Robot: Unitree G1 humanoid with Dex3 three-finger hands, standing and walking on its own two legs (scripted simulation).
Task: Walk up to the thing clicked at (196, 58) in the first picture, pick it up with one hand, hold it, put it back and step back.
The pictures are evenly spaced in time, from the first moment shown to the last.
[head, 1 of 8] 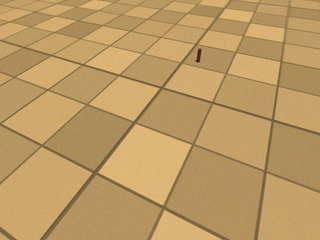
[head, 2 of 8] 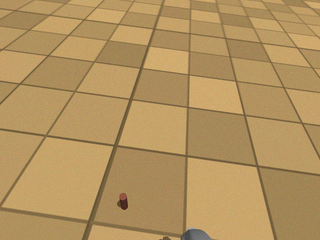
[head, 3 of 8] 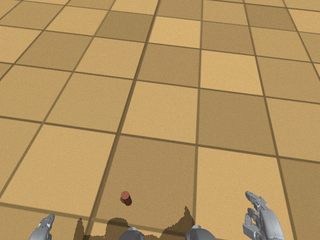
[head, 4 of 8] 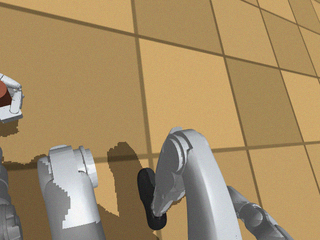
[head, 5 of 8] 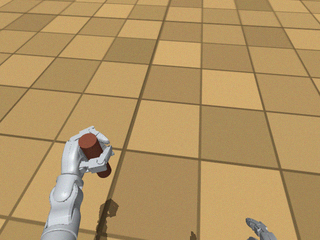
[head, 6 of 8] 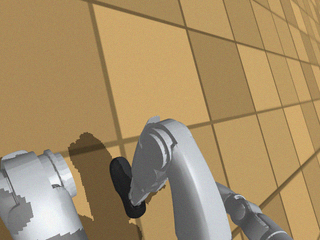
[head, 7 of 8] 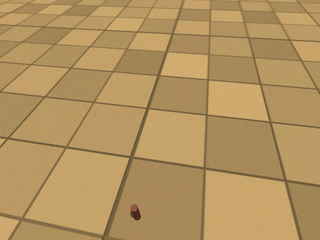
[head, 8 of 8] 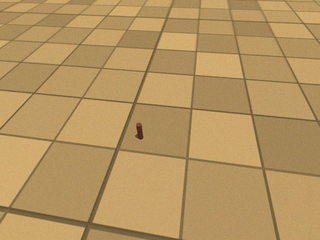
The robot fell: no
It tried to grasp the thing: yes
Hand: left
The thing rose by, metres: 0.70
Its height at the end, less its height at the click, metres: +0.00
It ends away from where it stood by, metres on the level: 0.03
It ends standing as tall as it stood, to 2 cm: yes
